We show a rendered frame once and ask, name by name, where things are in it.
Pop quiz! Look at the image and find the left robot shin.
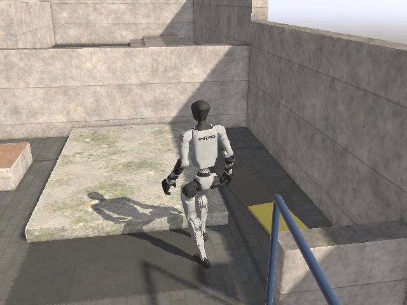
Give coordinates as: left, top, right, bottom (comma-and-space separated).
188, 220, 207, 261

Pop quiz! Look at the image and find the humanoid robot head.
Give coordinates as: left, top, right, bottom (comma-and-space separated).
191, 100, 213, 131

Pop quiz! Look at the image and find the robot right forearm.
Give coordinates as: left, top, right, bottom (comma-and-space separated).
224, 155, 234, 175

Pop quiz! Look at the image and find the left robot hand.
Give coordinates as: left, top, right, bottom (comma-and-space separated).
162, 179, 176, 195

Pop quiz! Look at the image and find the robot left forearm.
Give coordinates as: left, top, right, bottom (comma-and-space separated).
166, 159, 184, 184

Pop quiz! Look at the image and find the robot right upper arm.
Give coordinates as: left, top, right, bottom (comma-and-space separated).
214, 125, 233, 158

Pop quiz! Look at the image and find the robot left upper arm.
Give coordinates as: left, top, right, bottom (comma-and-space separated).
179, 130, 192, 168

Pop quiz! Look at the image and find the right robot hand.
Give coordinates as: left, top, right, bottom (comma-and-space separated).
219, 172, 233, 189

